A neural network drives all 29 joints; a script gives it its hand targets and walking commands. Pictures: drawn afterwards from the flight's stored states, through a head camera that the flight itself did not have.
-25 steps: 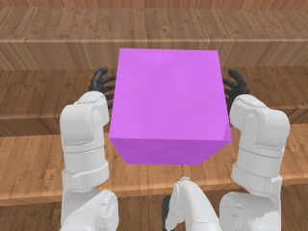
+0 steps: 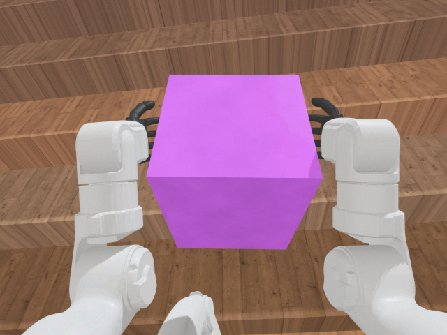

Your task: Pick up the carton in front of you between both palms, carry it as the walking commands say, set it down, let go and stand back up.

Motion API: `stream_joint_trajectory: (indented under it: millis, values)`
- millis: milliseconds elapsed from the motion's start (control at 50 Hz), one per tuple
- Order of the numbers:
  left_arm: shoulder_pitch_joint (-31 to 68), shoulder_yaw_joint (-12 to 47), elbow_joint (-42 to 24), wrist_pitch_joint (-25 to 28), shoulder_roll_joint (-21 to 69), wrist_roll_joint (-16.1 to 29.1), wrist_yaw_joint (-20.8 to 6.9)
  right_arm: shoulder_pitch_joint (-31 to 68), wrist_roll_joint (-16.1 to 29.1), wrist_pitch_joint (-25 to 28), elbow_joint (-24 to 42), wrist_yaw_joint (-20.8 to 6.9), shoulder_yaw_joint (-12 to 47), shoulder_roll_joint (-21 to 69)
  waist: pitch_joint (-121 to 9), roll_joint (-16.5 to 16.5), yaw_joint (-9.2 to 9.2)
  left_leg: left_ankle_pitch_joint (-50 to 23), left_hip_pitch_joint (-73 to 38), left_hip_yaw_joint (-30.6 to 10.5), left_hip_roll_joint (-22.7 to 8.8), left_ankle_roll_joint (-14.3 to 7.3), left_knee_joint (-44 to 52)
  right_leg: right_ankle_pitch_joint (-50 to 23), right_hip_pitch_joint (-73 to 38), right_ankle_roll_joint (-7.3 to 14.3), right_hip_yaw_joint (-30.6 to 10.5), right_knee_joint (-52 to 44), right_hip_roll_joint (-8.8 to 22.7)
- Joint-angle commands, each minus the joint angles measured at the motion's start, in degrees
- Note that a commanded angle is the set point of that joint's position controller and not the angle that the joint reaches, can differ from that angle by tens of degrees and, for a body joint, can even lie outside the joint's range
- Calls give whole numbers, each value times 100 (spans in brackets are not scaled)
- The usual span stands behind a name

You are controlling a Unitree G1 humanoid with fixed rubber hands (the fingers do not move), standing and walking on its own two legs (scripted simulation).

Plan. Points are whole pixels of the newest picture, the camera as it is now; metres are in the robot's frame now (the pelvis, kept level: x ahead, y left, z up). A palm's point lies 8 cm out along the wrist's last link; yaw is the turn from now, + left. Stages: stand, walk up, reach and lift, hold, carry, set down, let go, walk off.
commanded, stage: carry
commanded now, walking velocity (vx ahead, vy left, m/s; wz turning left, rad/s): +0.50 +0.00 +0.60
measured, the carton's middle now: (232, 169) +0.38 -0.02 +0.13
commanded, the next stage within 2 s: none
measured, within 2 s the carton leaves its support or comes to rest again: neither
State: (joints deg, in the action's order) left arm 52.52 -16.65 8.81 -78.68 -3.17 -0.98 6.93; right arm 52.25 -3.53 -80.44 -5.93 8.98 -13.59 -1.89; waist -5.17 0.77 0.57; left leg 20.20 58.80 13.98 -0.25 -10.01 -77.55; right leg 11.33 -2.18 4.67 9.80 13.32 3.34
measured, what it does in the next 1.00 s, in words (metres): climbs, turning left: left foot 0.17 m higher, then right foot 0.17 m higher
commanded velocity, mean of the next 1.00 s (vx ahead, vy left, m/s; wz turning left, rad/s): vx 0.50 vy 0.00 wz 0.02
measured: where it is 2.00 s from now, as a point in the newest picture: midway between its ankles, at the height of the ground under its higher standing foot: (275, 93)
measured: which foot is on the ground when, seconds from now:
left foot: up 0.00-0.00, down 0.02-0.52, up 0.54-0.78, down 0.80-0.84, up 0.86-0.90, down 0.92-1.00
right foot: down 0.00-0.04, up 0.06-0.48, down 0.50-0.90, up 0.92-1.00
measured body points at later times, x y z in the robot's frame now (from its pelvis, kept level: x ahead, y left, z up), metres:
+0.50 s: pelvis +0.29 -0.09 +0.16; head +0.32 -0.07 +0.60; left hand +0.67 +0.13 +0.32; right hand +0.71 -0.17 +0.32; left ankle +0.16 +0.06 -0.58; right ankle +0.44 -0.21 -0.42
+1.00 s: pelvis +0.54 -0.09 +0.32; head +0.57 -0.09 +0.77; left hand +0.89 +0.18 +0.54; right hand +0.97 -0.11 +0.54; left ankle +0.44 -0.01 -0.42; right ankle +0.48 -0.23 -0.17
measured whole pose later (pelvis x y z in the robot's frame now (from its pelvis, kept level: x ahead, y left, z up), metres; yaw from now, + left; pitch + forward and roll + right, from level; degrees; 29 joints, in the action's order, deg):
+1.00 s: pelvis +0.54 -0.09 +0.32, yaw +17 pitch +6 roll +0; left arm 57.9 -17.6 10.0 -76.2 -5.6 -0.8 7.8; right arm 57.1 -8.1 -76.1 -7.0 7.0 -16.1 0.1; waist -4.5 0.2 -0.8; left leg 14.8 8.0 3.7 0.6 -1.7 -16.6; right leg 34.2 43.2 5.3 -3.4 106.6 -5.5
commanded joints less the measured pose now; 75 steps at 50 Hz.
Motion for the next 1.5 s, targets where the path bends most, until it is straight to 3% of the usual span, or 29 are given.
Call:
stream_joint_trajectory:
  millis: [0, 20, 40, 60, 160, 240, 380, 440, 480, 500, 520, 540, 640, 840, 880, 900, 920, 940, 980, 1060, 1140, 1160, 1180, 1200, 1220, 1240, 1300, 1460, 1480]
  values:
    - [4236, 2416, -329, -128, 5294, 1895, -1283, 5102, 2955, 39, 312, -1144, 3380, 6054, -2981, -1778, 1273, -146, -3998, 304, 1236, -47, 2240, -10792, -80, 209, 609, 3193, 948]
    - [4285, 2137, -304, -93, 5091, 1631, -1242, 5169, 3123, 109, 241, -1242, 3352, 6335, -3117, -924, 1545, -1418, -5067, -1496, 773, -463, 4132, -8261, 789, -314, 119, 6119, 466]
    - [3895, 1927, -121, -68, 5216, 1327, -1225, 5030, 3234, 273, 1, -1294, 3220, 6327, -3747, 1392, 903, -4148, -6224, -5876, -1094, -2099, 5627, -619, 3412, -1047, -617, 9730, -1151]
    - [3780, 1652, 149, -26, 4778, 1027, -1181, 5267, 3532, 320, -156, -1371, 3487, 6890, -4289, 353, 786, -3157, -6618, -6377, -1303, -2174, 5373, -119, 3966, -625, -1933, 11071, -795]
    - [4594, 1367, -128, 382, 4608, 643, -1000, 6826, 4224, 702, 399, -1676, 3613, 7713, -2171, -934, 386, -287, -4741, -4498, -779, -846, 5170, 135, 4980, 93, -1691, 9174, -166]
    - [4223, 1781, -2, 176, 4774, 751, -853, 5789, 3761, 517, -63, -1601, 2955, 7352, -2473, 245, 692, -2519, -6301, -3806, -905, -941, 5119, 1030, 6034, 150, -1003, 7807, -30]
    - [4116, 1978, 1175, -73, 5801, 1043, -957, 4582, 2792, 390, -1102, -1565, 2078, 6597, -2101, 879, 1759, -6415, -11535, -5167, -1554, -1224, 4353, 5335, 12060, -165, -1972, 10815, 2]
    - [3978, 2097, 977, 17, 5748, 1176, -929, 5015, 2765, 493, -617, -1613, 2139, 6837, -2254, 762, 152, -4466, -5444, -2570, -533, -181, 6487, 2733, 5066, -38, -762, 5573, 148]
    - [4368, 2305, 322, 111, 5989, 1449, -890, 5351, 2806, 456, 19, -1594, 2351, 6968, -3342, 1525, -1499, -8237, -2941, -1642, -525, -55, 4479, 831, 277, -32, 535, 5070, -1047]
    - [4355, 2513, -64, 226, 6224, 1612, -895, 5298, 2807, 447, 315, -1567, 2479, 6985, -3894, 674, -1967, -7292, -2540, -1667, -289, 362, 2098, 488, -679, 321, -893, 3479, -946]
    - [4501, 2807, -556, 429, 6314, 1746, -922, 5193, 2719, 459, 668, -1561, 2607, 7170, -4345, -2648, -1370, -584, -1404, -1968, 1526, 920, -1440, -2694, -869, 1544, -5611, 1354, 1451]
    - [4354, 3096, -919, 440, 6521, 2005, -931, 5042, 2568, 454, 601, -1484, 2651, 6874, -5115, -2044, -939, -557, -2029, -2891, 1086, 687, -3348, -2517, -609, 1704, -6367, 1446, 1785]
    - [5272, 4288, -2649, 591, 7086, 3115, -1340, 4112, 1758, 629, 1314, -1147, 2915, 6015, -2781, -867, -680, -607, -335, -2335, 224, 390, -2843, -197, -390, 798, -4043, 1621, 940]
    - [4950, 4088, -1378, 310, 6488, 3250, -1601, 3192, 743, 715, 425, -887, 2367, 4560, -3132, -559, -543, -1571, -3049, -731, 551, 408, 4976, -6952, -1533, 405, -1848, 2541, 70]
    - [4439, 3940, -889, 268, 6430, 3023, -1527, 3141, 926, 538, 152, -943, 2327, 4659, -3439, -518, -15, -4190, -6048, -934, 47, 767, 7590, -4391, -318, 228, -1956, 4122, -222]
    - [4253, 3782, -575, 242, 6406, 2835, -1503, 3136, 1120, 421, 54, -1017, 2501, 4832, -2822, 439, 131, -6007, -8254, -1341, -876, 677, 7614, 288, 2587, 162, -1536, 6074, -903]
    - [4108, 3435, -169, 135, 6141, 2689, -1497, 2897, 1307, 295, -298, -1042, 2557, 4824, -2729, 1323, 286, -10515, -11141, -2081, -2144, 221, 5001, 2748, 6606, 46, -1176, 8933, -1025]
    - [3928, 3115, 152, 40, 5989, 2494, -1453, 2910, 1457, 212, -556, -1040, 2466, 4823, -3472, 1333, 789, -11766, -12554, -2494, -2897, -456, 3996, 3260, 8549, 4, -1163, 11149, -1073]
    - [4364, 2907, 146, -113, 5872, 2271, -1382, 3909, 1916, 186, -147, -1123, 2661, 5263, -2725, -172, 1029, -7645, -11972, -2892, -2738, -707, 4624, 3582, 10361, 194, -1539, 12981, -896]
    - [4839, 2560, -254, -192, 5229, 1773, -998, 5865, 2972, -15, 903, -1428, 2930, 5930, -398, 139, -232, -1753, -4907, -701, -1463, 290, 7571, 2355, 6472, 293, -221, 9084, -113]
    - [5051, 2553, -408, -297, 5352, 1766, -684, 5726, 3019, -205, 187, -1586, 2587, 6122, -2641, 1707, -1332, -11803, -4573, -185, -1665, -39, 5032, 1491, 2116, 702, 444, 6646, -1102]
    - [5316, 2647, -436, -254, 5626, 1815, -721, 5698, 2877, -228, 58, -1604, 2578, 6289, -3498, 944, -1519, -13025, -5714, -325, -1438, 300, 2861, 1308, 1713, 749, -9, 4886, -1525]
    - [5408, 2865, -622, -250, 5998, 2016, -806, 5596, 2736, -181, 219, -1576, 2659, 6383, -3599, 23, -1637, -8385, -5519, -453, -672, 861, 307, -551, 974, 793, -888, 2208, -1290]
    - [5271, 3092, -623, -273, 6528, 2288, -895, 4841, 2384, -156, -149, -1577, 2524, 6390, -3146, -175, -857, -1637, -3891, -920, -304, 958, -1378, -2385, 300, 969, -2239, 1685, -739]
    - [5338, 3112, -726, -203, 6690, 2550, -990, 4660, 2234, -95, -20, -1523, 2156, 6056, -4374, -1206, -465, 163, -2122, -1811, 240, 1393, -3816, -7701, -1760, 1738, -4639, 2610, 708]
    - [5227, 3245, -707, -111, 6882, 2729, -1090, 4332, 1910, -22, -223, -1452, 1944, 5913, -4878, -472, -835, -320, -1408, -2121, 508, 1175, -4623, -5188, -1764, 1907, -5856, 1529, 674]
    - [6299, 3728, -1086, 111, 7629, 3290, -1341, 4686, 1525, 210, -51, -1343, 2040, 6001, -2575, 778, -565, -350, -83, -2067, 181, 787, -4397, -1840, -294, 1199, -4772, 1535, 247]
    - [5099, 3310, -955, 253, 7331, 3031, -1688, 4082, 1393, 582, 560, -971, 2541, 5663, -2540, -194, -605, 676, 1619, -586, -71, 491, -2941, -4514, -1359, 568, -3229, 1248, -237]
    - [4949, 3227, -1009, 240, 7131, 3029, -1676, 4367, 1460, 578, 981, -859, 2612, 5543, -2611, -474, -395, 695, 238, -267, 103, 467, -1495, -6551, -453, 487, -2490, 730, -309]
